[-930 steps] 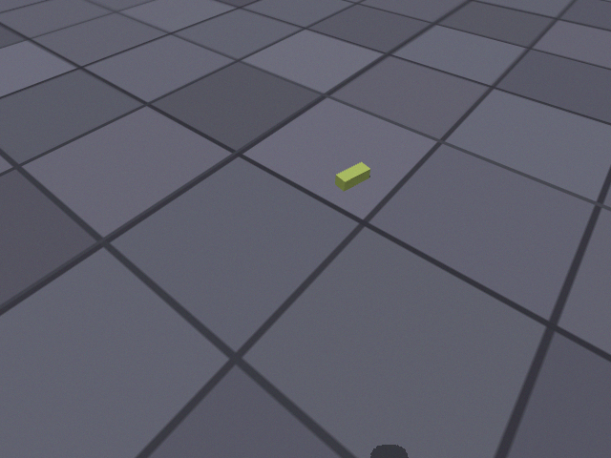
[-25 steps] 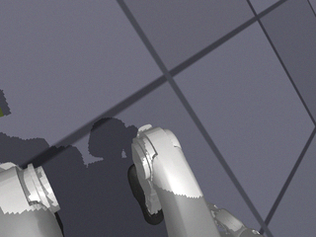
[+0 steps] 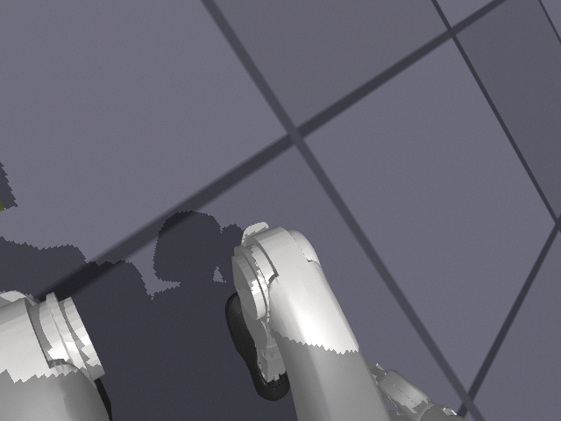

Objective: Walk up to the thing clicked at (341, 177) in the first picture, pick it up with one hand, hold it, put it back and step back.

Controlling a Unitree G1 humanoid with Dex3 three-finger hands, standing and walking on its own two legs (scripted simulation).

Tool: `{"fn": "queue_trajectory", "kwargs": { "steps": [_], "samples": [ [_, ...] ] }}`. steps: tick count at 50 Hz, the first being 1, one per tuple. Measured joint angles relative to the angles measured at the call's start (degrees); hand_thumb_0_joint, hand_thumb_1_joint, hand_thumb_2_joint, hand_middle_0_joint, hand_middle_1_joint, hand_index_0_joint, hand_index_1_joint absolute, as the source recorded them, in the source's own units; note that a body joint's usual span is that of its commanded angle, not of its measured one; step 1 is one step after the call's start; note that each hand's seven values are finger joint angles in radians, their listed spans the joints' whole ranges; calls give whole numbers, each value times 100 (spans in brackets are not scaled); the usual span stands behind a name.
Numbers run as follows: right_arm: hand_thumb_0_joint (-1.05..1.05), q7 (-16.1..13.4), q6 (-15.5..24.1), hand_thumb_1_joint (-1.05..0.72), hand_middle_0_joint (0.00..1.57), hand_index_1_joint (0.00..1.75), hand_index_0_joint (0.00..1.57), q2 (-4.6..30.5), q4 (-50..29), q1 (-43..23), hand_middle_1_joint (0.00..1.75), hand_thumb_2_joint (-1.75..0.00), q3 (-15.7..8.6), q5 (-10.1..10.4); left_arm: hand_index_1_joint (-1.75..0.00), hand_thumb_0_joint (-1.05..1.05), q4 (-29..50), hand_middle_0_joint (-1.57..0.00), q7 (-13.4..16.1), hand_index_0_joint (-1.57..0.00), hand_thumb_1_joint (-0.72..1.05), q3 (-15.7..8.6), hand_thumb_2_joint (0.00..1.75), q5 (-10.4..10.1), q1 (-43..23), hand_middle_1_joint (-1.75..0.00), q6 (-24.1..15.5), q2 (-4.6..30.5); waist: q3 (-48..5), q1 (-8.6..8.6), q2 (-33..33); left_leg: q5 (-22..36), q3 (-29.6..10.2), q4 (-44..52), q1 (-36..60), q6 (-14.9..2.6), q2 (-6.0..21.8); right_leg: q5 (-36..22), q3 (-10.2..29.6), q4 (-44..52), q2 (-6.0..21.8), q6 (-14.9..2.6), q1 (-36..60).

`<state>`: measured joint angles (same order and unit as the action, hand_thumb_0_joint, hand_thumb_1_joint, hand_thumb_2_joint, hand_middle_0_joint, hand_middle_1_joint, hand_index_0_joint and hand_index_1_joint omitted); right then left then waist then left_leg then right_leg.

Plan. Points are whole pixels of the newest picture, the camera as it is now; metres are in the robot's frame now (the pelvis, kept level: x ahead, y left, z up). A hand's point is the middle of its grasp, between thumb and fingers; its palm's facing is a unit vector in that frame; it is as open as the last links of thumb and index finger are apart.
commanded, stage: settle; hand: left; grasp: from above
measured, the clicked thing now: out of the picture +0.44 +0.34 -0.27
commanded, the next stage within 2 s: lift in 0.86 s
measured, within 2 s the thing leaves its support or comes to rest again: leaves its support in 0.26 s
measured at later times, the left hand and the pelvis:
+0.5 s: hand out of the picture +0.43 +0.35 -0.18, palm faces -0.38 -0.10 -0.92, open 9.6 cm; pelvis +0.00 +0.00 +0.01, yaw +2 degrees
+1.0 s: hand out of the picture +0.42 +0.35 -0.11, palm faces -0.43 -0.09 -0.90, open 9.6 cm; pelvis -0.01 -0.01 +0.03, yaw +6 degrees
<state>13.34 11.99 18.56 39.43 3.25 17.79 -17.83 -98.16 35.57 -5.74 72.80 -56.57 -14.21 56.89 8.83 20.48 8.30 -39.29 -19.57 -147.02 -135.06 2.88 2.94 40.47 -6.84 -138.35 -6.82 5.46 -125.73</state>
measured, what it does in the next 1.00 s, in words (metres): stands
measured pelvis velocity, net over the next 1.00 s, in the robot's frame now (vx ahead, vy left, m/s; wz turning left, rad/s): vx -0.01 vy -0.01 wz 0.11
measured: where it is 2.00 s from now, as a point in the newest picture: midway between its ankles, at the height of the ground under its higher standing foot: (189, 400)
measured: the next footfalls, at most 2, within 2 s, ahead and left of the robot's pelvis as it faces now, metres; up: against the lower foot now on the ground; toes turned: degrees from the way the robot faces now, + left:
none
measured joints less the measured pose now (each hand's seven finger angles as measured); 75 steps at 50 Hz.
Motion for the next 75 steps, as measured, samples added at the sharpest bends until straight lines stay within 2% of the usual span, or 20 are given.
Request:
{"fn": "queue_trajectory", "kwargs": {
  "steps": [9,16,20,24,31,40,48,53,62,67,75],
  "samples": [
    [0,29,-7,-91,20,30,20,-19,3,82,30,-90,-142,62,-49,-1,391,-74,-229,-76,4,-111,46,4,148,-53,103,-122,-59,-55,-50,-15,27,16,-37,3,-20,40,14,-5,37,-1,-24],
    [0,75,-89,-91,20,30,20,-38,71,194,30,-90,-406,200,-48,-1,1158,-74,-453,-76,3,-148,46,-41,445,-52,210,-477,-286,-241,-176,0,88,91,-105,17,-54,76,36,13,109,-69,-83],
    [0,107,-166,-91,20,30,20,-61,88,234,30,-90,-626,337,-48,-1,1548,-74,-633,-77,3,-91,46,-75,569,-52,325,-707,-483,-351,-314,17,167,170,-131,7,-69,109,80,38,161,-88,-104],
    [0,111,-260,-91,20,30,20,-89,88,258,30,-90,-834,526,-48,-1,1806,-74,-869,-77,3,80,46,-192,593,-52,483,-943,-691,-468,-477,53,288,300,-134,-21,-70,126,155,100,214,-85,-113],
    [0,28,-493,-91,20,30,20,-111,23,268,30,-90,-1036,807,-48,-1,1969,-75,-1437,-77,3,328,46,-356,499,-52,589,-1210,-918,-632,-704,152,485,572,-54,-57,-55,89,276,253,285,-89,-82],
    [0,-193,-785,-92,20,30,20,-103,-67,379,30,-90,-1115,955,-47,-1,2207,-75,-1896,-78,2,341,46,-372,445,-51,398,-1285,-920,-732,-785,304,604,807,80,-45,-66,-20,348,380,340,-79,-10],
    [0,-394,-983,-92,20,30,20,-97,-51,550,30,-90,-1183,992,-47,-1,2364,-75,-2022,-78,2,298,46,-283,424,-51,262,-1261,-924,-732,-791,415,655,939,133,-32,-84,-103,371,459,373,-127,15],
    [0,-487,-1057,-92,20,30,20,-112,-19,654,30,-90,-1253,1033,-47,-1,2504,-75,-2081,-78,3,287,46,-313,454,-52,302,-1299,-999,-742,-834,450,700,1045,151,-47,-85,-128,392,548,395,-127,30],
    [0,-593,-1239,-92,20,30,20,-243,-3,769,30,-90,-1474,1243,-48,-1,3107,-73,-2548,-76,4,331,45,-588,801,-53,534,-1565,-1253,-874,-936,459,874,1476,430,-95,-63,-116,475,913,477,-142,278],
    [0,-653,-1328,-92,20,30,20,-292,-46,771,30,-90,-1615,1361,-49,-1,3593,-73,-2823,-76,4,427,45,-761,1127,-53,569,-1714,-1432,-1017,-974,461,984,1797,708,-123,-42,-118,527,1196,522,-134,524],
    [0,-796,-1421,-91,20,30,20,-308,-199,670,30,-90,-1771,1525,-49,-1,4351,-73,-3079,-75,5,600,44,-1025,1667,-53,622,-1890,-1678,-1251,-1025,489,1110,2388,1285,-160,-13,-166,557,1767,584,-152,1067]
  ]
}}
